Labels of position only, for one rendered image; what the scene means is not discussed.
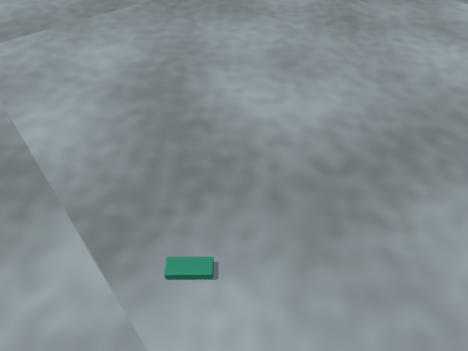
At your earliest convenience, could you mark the carton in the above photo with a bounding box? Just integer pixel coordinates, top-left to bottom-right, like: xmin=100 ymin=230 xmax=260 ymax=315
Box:
xmin=165 ymin=257 xmax=214 ymax=279

